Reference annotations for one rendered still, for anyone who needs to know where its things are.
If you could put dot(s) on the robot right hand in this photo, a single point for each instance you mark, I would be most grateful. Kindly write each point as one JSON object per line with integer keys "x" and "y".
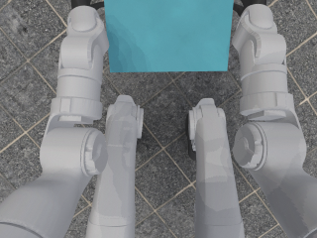
{"x": 240, "y": 9}

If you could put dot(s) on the right robot thigh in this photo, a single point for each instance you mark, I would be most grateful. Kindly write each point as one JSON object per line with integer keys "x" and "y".
{"x": 217, "y": 211}

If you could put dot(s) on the left robot thigh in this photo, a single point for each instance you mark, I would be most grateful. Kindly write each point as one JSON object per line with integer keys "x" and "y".
{"x": 113, "y": 210}

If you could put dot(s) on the carton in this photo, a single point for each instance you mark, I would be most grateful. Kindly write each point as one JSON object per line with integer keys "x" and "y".
{"x": 168, "y": 35}

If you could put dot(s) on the robot thigh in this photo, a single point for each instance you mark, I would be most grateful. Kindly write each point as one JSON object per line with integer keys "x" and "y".
{"x": 217, "y": 211}
{"x": 113, "y": 210}

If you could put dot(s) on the right robot upper arm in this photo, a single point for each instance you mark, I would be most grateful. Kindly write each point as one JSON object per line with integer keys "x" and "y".
{"x": 274, "y": 153}

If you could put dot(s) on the robot left forearm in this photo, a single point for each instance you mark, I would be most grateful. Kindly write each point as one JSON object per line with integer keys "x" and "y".
{"x": 80, "y": 71}

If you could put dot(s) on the robot right forearm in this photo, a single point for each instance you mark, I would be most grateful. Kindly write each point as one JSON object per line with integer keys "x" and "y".
{"x": 263, "y": 68}

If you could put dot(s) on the robot left hand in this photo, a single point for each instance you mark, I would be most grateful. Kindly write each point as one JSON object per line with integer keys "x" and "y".
{"x": 96, "y": 6}

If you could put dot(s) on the left robot upper arm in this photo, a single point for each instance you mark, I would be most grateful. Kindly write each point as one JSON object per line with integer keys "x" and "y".
{"x": 44, "y": 208}

